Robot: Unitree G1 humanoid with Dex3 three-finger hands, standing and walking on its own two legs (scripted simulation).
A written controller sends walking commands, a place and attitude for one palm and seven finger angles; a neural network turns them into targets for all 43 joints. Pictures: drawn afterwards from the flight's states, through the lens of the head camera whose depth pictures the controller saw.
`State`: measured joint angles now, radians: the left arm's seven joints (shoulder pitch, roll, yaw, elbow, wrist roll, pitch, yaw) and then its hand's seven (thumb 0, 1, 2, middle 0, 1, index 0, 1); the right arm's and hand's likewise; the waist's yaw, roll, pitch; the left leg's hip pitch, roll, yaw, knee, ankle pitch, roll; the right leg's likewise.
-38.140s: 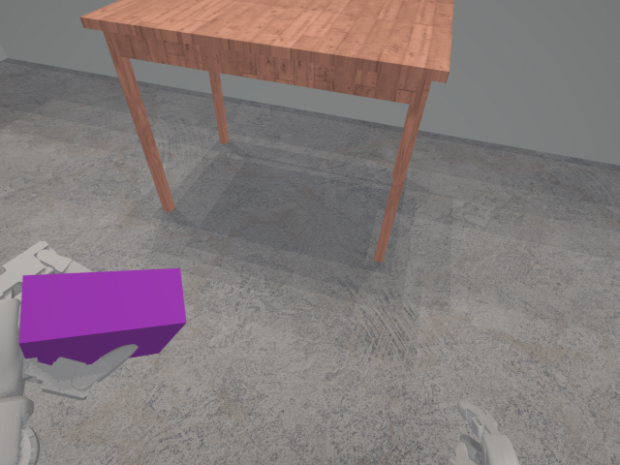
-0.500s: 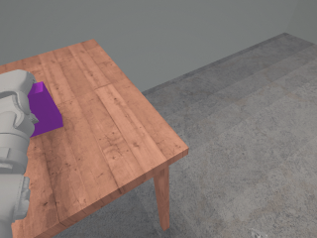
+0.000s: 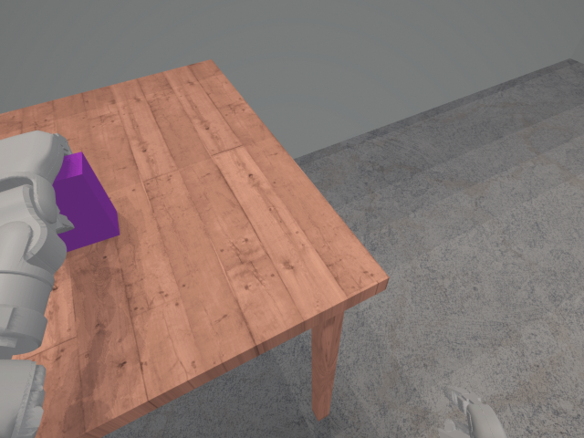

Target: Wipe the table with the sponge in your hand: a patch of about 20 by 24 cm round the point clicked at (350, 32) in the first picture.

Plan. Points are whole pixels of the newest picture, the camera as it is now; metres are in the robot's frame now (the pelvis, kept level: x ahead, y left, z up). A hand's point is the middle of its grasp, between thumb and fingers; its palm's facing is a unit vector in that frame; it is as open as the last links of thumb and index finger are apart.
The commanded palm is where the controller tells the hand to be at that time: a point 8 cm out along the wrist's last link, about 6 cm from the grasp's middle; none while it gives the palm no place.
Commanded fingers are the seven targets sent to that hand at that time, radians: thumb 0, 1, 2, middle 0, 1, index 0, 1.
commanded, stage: wipe back along the first lane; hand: left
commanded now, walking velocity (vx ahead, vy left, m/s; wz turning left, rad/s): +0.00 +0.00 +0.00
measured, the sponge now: (58, 219) +0.37 +0.36 +0.11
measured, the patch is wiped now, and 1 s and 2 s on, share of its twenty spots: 0.95 0.95 0.95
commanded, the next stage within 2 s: lift the sponge slowly off the table in 1.46 s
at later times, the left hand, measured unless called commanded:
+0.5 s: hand (42, 223) +0.32 +0.33 +0.16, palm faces +0.07 +0.01 -1.00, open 9.5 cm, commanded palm +0.28 +0.32 +0.18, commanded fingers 0.00 0.10 1.30 -1.20 -1.60 -1.20 -1.60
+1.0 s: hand (44, 252) +0.28 +0.30 +0.16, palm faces +0.14 +0.00 -0.99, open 9.4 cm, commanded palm +0.22 +0.29 +0.16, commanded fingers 0.00 0.10 1.30 -1.20 -1.60 -1.20 -1.60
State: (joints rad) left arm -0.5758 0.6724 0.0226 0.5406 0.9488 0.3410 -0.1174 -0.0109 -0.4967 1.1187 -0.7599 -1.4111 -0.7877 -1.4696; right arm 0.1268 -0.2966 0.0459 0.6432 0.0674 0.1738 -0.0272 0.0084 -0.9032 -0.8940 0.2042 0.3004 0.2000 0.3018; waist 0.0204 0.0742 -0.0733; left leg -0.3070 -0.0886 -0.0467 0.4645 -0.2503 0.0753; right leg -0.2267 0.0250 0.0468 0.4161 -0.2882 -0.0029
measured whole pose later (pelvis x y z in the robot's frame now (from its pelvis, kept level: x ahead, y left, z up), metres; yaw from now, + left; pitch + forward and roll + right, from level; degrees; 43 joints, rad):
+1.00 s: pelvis +0.00 -0.01 +0.00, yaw -1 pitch +1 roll +0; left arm -0.08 0.61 0.03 -0.06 0.86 0.54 -0.05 0.02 -0.42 1.06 -0.71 -1.44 -0.74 -1.50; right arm 0.04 -0.31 0.06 0.64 0.08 0.14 0.00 0.01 -0.90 -0.89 0.20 0.30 0.20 0.30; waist 0.07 0.12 -0.06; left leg -0.22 -0.07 -0.03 0.48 -0.27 0.06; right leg -0.16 0.04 0.06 0.46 -0.31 -0.02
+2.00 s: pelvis -0.02 -0.02 +0.00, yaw -1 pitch -1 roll +0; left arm 0.01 0.53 -0.05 -0.28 0.88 0.69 -0.02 0.01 -0.44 1.06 -0.70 -1.44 -0.78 -1.44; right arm -0.02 -0.29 0.08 0.65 0.07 0.14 -0.04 0.01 -0.90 -0.89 0.20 0.30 0.20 0.30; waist 0.11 0.13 -0.04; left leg -0.18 -0.07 -0.03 0.45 -0.24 0.05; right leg -0.13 0.04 0.06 0.45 -0.30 -0.02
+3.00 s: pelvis -0.04 -0.04 +0.00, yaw -1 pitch -4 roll +1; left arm -0.15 0.60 -0.05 -0.21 0.81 0.67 -0.13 -0.02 -0.47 1.07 -0.76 -1.39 -0.84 -1.39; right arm -0.03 -0.29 0.09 0.67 0.06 0.12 -0.07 0.01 -0.90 -0.89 0.20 0.30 0.20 0.30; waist 0.11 0.13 -0.02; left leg -0.15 -0.05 -0.05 0.43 -0.21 0.02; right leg -0.11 0.07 0.04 0.45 -0.27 -0.06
